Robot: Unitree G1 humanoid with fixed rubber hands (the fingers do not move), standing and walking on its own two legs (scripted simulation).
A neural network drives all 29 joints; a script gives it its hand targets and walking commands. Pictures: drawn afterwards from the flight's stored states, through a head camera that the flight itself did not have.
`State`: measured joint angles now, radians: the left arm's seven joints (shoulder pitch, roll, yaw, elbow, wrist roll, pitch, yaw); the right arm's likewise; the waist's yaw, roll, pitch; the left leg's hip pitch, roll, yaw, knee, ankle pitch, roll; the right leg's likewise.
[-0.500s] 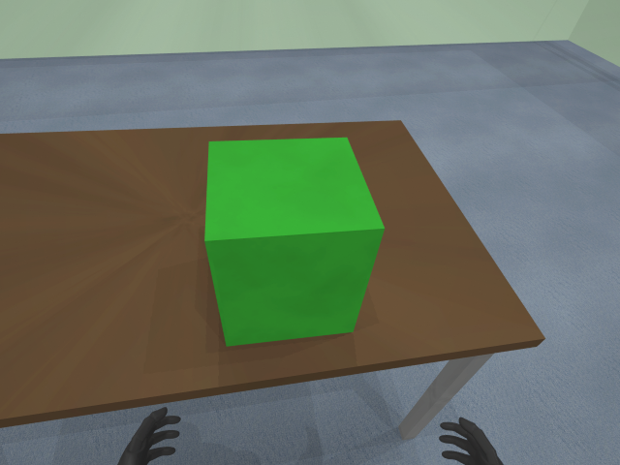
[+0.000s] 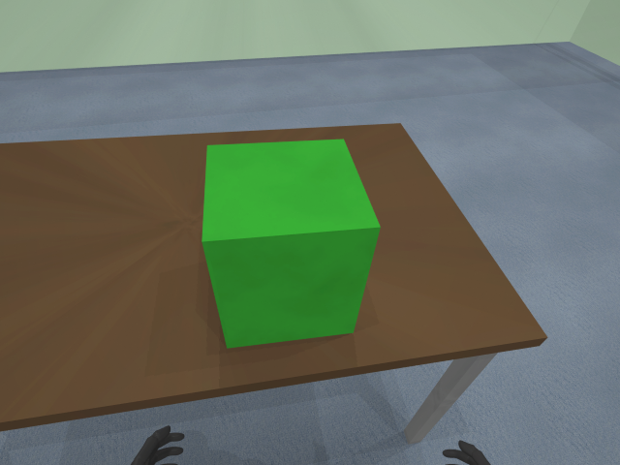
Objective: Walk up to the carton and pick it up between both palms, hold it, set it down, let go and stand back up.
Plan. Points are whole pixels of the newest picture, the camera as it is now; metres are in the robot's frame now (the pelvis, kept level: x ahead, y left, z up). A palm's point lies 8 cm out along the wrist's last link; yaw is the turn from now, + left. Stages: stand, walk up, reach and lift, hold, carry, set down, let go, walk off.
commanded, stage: stand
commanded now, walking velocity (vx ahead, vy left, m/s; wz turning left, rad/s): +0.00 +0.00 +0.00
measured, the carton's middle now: (284, 244) +0.44 +0.05 +0.04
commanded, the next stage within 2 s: none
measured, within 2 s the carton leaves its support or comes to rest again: neither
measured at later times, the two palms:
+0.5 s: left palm out of the picture -0.05 +0.23 -0.15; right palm out of the picture -0.05 -0.18 -0.14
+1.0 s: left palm out of the picture -0.09 +0.24 -0.15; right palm out of the picture -0.05 -0.14 -0.14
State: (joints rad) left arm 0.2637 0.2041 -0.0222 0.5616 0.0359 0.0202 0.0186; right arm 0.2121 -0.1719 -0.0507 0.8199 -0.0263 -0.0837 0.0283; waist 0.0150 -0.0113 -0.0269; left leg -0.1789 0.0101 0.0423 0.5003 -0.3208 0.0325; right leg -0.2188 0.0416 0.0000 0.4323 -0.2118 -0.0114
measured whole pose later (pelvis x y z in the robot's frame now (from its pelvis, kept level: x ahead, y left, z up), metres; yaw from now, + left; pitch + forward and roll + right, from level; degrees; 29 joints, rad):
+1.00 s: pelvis -0.01 +0.06 +0.00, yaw +2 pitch -1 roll +0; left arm 0.37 0.08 -0.01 1.26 0.02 0.00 0.04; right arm 0.39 -0.08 0.00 1.16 -0.01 -0.02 -0.03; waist 0.00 -0.02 -0.03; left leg -0.13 -0.12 0.05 0.38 -0.24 0.12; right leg -0.20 -0.08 0.01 0.41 -0.20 0.08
